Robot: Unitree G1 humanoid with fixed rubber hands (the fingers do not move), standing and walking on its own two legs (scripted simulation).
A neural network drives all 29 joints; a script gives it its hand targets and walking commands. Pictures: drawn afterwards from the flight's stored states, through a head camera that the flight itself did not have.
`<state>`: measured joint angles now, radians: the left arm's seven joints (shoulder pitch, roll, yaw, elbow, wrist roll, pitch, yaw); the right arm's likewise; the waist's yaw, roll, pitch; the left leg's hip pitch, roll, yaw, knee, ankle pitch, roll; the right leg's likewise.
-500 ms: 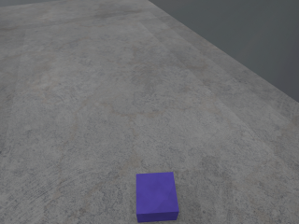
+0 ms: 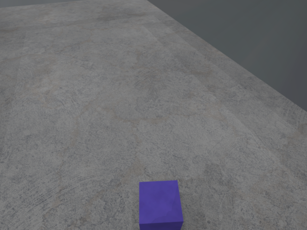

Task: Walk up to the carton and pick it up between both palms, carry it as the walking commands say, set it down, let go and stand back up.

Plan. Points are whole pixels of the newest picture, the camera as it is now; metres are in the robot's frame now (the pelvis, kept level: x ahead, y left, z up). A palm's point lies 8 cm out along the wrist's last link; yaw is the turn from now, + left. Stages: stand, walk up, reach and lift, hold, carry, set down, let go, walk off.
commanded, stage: stand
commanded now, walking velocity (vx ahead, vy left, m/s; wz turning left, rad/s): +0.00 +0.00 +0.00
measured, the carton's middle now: (159, 205) +0.44 -0.03 -0.69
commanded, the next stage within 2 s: reach and lift in 0.02 s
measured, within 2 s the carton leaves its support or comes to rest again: neither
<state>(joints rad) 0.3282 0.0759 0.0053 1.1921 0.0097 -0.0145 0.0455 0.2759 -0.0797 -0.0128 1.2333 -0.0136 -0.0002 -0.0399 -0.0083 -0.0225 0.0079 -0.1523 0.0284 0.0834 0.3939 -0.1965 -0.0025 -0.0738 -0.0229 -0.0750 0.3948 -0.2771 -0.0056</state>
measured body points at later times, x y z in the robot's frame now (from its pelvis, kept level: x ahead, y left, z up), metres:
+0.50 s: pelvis -0.03 -0.01 -0.05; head +0.07 +0.01 +0.39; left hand +0.14 +0.17 -0.18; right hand +0.13 -0.22 -0.17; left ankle +0.01 +0.12 -0.74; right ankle -0.03 -0.11 -0.74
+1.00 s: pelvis -0.09 -0.01 -0.10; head +0.08 +0.01 +0.31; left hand +0.25 +0.19 -0.21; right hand +0.26 -0.22 -0.20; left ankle +0.01 +0.12 -0.74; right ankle -0.03 -0.11 -0.74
